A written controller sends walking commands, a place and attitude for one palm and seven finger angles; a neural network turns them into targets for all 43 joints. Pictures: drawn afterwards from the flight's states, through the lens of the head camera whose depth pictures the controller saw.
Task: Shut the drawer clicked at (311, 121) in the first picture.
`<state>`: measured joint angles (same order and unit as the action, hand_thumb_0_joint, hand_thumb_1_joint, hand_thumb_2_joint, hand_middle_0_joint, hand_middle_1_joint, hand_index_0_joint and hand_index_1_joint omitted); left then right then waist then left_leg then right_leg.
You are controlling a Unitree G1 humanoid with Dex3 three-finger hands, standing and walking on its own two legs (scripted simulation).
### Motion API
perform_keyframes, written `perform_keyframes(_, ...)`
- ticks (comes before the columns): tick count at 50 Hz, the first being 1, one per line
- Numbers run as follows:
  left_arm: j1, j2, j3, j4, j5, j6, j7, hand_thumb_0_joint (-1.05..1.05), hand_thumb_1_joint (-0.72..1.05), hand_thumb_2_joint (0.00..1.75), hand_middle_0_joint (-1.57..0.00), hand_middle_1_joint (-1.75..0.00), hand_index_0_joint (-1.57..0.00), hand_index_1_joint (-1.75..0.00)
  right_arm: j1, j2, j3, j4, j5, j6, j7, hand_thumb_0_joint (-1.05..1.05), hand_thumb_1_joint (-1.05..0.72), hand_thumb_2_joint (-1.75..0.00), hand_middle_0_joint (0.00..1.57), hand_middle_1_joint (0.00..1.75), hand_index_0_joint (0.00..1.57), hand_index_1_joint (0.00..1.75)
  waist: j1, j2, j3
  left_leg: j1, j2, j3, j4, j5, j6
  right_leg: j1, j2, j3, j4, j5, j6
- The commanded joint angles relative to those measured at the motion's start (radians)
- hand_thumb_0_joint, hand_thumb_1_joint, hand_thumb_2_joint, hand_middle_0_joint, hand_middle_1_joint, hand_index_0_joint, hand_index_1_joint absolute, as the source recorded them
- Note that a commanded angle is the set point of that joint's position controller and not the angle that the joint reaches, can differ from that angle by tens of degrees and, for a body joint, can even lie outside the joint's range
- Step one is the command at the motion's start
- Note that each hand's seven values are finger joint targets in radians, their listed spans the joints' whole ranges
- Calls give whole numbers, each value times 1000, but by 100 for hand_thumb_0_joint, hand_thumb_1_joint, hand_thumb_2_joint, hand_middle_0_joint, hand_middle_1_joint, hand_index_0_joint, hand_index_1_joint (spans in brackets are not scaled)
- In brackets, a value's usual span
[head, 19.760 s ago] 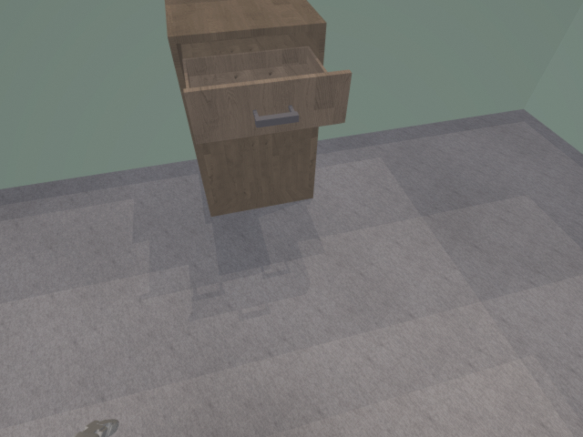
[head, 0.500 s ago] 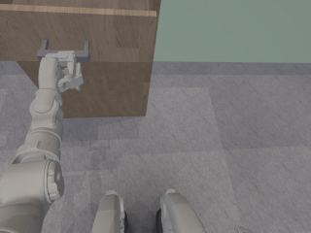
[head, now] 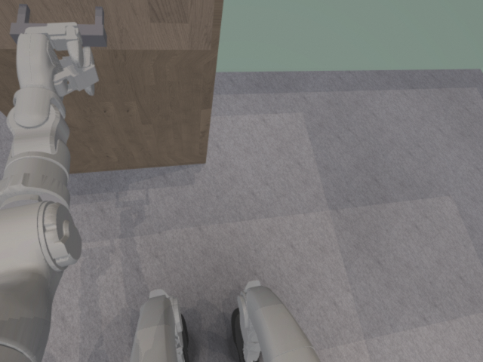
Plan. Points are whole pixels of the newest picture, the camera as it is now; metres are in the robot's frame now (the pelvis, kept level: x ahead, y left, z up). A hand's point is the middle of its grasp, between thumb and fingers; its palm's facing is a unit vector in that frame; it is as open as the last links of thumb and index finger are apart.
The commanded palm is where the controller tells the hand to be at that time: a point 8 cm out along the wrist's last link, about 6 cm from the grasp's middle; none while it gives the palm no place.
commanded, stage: push the drawer shut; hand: left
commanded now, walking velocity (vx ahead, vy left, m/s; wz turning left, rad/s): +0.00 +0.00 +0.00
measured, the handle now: (62, 24) +0.63 +0.20 +0.07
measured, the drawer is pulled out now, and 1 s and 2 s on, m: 0.05 0.00 0.00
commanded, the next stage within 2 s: pull the fist back off the drawer in 0.70 s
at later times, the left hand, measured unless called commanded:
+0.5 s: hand (88, 41) +0.61 +0.16 +0.06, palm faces +0.02 -1.00 -0.04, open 3.6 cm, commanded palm +0.62 +0.18 +0.07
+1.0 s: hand (86, 39) +0.61 +0.16 +0.06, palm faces +0.01 -1.00 -0.05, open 3.7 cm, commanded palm +0.63 +0.17 +0.07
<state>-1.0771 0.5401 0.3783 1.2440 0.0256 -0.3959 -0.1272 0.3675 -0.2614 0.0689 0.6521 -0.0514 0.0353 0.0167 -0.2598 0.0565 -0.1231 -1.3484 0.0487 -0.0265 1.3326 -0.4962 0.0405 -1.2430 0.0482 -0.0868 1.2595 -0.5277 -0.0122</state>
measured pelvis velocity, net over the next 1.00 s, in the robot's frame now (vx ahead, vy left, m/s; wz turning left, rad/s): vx -0.02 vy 0.00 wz -0.04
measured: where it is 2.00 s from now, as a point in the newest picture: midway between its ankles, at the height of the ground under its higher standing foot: (213, 357)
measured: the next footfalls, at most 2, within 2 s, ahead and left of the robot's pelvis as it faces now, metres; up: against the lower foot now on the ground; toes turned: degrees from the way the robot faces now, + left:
none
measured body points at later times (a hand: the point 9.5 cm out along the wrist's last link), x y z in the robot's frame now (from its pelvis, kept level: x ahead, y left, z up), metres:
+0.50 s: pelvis +0.00 +0.00 -0.01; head +0.20 +0.04 +0.39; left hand +0.60 +0.21 +0.06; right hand -0.05 -0.25 -0.10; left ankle +0.05 +0.09 -0.61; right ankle +0.03 -0.12 -0.61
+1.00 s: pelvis -0.02 +0.00 -0.02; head +0.20 +0.05 +0.37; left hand +0.61 +0.22 +0.07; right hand -0.08 -0.24 -0.10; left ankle +0.05 +0.09 -0.61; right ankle +0.03 -0.12 -0.61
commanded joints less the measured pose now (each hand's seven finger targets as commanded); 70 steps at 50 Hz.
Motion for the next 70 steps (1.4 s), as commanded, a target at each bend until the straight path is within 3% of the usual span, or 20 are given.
perform_keyframes(1,-654,295,48,-279,-28,-82,27,0,90,90,-140,-160,-140,-160,211,-202,-70,-28,-2,-7,-7,0,-90,-90,20,30,20,30,-43,201,-608,576,-2,-93,-124,307,3,116,19,45,-172,191,-15)
perform_keyframes(8,-700,354,78,-271,-11,-68,29,0,90,90,-140,-160,-140,-160,233,-207,-63,-28,-8,2,-1,0,-90,-90,20,30,20,30,-47,260,-628,602,4,-104,-114,349,-1,88,24,37,-161,209,-19)
perform_keyframes(16,-790,401,77,-259,13,-48,37,0,90,90,-140,-160,-140,-160,257,-211,-55,-17,-13,4,-1,0,-90,-90,20,30,20,30,-83,268,-620,573,9,-108,-97,335,4,72,27,37,-158,205,-17)
perform_keyframes(21,-828,393,58,-241,21,-34,33,0,90,90,-140,-160,-140,-160,269,-212,-51,-11,-15,1,2,0,-90,-90,20,30,20,30,-104,292,-628,581,12,-114,-84,347,5,42,30,33,-153,209,-18)
perform_keyframes(23,-826,440,80,-205,29,-25,30,0,90,90,-140,-160,-140,-160,275,-215,-42,-14,-14,2,-1,0,-90,-90,20,30,20,30,-108,275,-605,539,13,-110,-78,333,9,52,31,34,-150,204,-16)
perform_keyframes(27,-874,476,86,-227,39,-19,24,0,90,90,-140,-160,-140,-160,292,-214,-38,-13,-18,-4,-4,0,-90,-90,20,30,20,30,-116,320,-649,543,14,-108,-62,358,13,60,32,35,-138,227,-18)
perform_keyframes(31,-910,452,52,-215,39,1,22,0,90,90,-140,-160,-140,-160,295,-213,-33,-9,-15,-5,-8,0,-90,-90,20,30,20,30,-137,315,-621,515,17,-106,-58,318,15,42,33,38,-148,201,-12)
perform_keyframes(38,-969,446,19,-241,45,12,36,0,90,90,-140,-160,-140,-160,296,-221,-21,0,-17,-31,-20,0,-90,-90,20,30,20,30,-152,395,-619,558,24,-128,-80,262,10,-34,30,26,-140,156,-15)
perform_keyframes(39,-964,424,0,-218,44,18,36,0,90,90,-140,-160,-140,-160,290,-220,-20,3,-14,-37,-21,0,-90,-90,20,30,20,30,-160,381,-610,540,24,-126,-80,229,10,-40,31,28,-143,139,-13)
perform_keyframes(40,-961,449,15,-217,42,19,39,0,90,90,-140,-160,-140,-160,293,-222,-17,9,-15,-41,-26,0,-90,-90,20,30,20,30,-163,363,-601,527,28,-127,-84,218,12,-30,29,26,-144,135,-11)
perform_keyframes(44,-959,429,2,-203,40,31,35,0,90,90,-140,-160,-140,-160,290,-223,-14,2,-15,-52,-25,0,-90,-90,20,30,20,30,-159,368,-588,507,22,-128,-90,189,11,-35,30,24,-142,118,-15)
perform_keyframes(47,-968,471,38,-231,46,24,37,0,90,90,-140,-160,-140,-160,302,-226,-17,-3,-18,-55,-22,0,-90,-90,20,30,20,30,-149,373,-630,531,22,-135,-89,206,11,-22,32,22,-136,126,-17)
perform_keyframes(49,-959,448,28,-214,50,31,37,0,90,90,-140,-160,-140,-160,297,-225,-19,-2,-19,-55,-17,0,-90,-90,20,30,20,30,-148,366,-613,527,22,-144,-94,184,7,-40,30,17,-134,116,-17)
perform_keyframes(51,-943,472,53,-224,50,32,40,0,90,90,-140,-160,-140,-160,300,-227,-21,-7,-21,-51,-14,0,-90,-90,20,30,20,30,-135,359,-614,524,21,-141,-94,189,7,-24,30,18,-135,119,-18)
perform_keyframes(55,-920,440,44,-224,57,42,43,0,90,90,-140,-160,-140,-160,298,-227,-27,-10,-22,-44,-5,0,-90,-90,20,30,20,30,-127,359,-596,538,25,-158,-106,173,2,-57,27,8,-127,112,-20)
perform_keyframes(58,-864,430,56,-243,59,43,44,0,90,90,-140,-160,-140,-160,298,-229,-36,-20,-20,-37,2,0,-90,-90,20,30,20,30,-98,380,-619,601,29,-181,-128,194,-9,-72,23,0,-121,125,-25)
perform_keyframes(61,-828,387,47,-268,43,51,43,0,90,90,-140,-160,-140,-160,296,-224,-44,-23,-19,-30,9,0,-90,-90,20,30,20,30,-93,344,-626,611,30,-175,-131,220,-7,-49,25,1,-131,138,-22)
perform_keyframes(64,-748,393,77,-319,29,46,37,0,90,90,-140,-160,-140,-160,294,-221,-52,-33,-15,-21,16,0,-90,-90,20,30,20,30,-56,343,-677,656,27,-162,-134,303,-12,0,26,1,-136,176,-25)
perform_keyframes(67,-654,378,88,-337,19,38,28,0,90,90,-140,-160,-140,-160,285,-212,-56,-40,-13,-11,23,0,-90,-90,20,30,20,30,-30,327,-671,655,23,-136,-133,357,-10,52,28,9,-148,208,-27)
perform_keyframes(70,-577,336,75,-352,5,33,24,0,90,90,-140,-160,-140,-160,278,-208,-66,-44,-7,0,28,0,-90,-90,20,30,20,30,-24,277,-648,643,20,-117,-139,376,-7,97,29,16,-169,233,-23)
